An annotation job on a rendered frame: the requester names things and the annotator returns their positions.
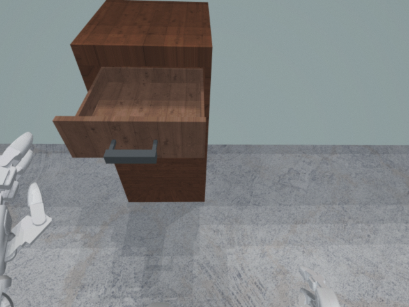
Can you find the robot left forearm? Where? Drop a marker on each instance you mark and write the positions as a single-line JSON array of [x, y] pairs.
[[5, 300]]

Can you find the robot left hand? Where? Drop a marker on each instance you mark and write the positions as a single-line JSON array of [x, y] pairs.
[[13, 163]]

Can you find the cabinet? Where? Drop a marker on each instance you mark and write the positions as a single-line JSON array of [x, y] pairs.
[[152, 34]]

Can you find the handle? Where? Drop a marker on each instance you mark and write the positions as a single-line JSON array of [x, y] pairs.
[[112, 156]]

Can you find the drawer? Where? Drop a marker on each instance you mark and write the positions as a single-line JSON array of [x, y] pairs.
[[135, 106]]

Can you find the robot right hand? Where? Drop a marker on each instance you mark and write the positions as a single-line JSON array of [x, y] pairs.
[[324, 296]]

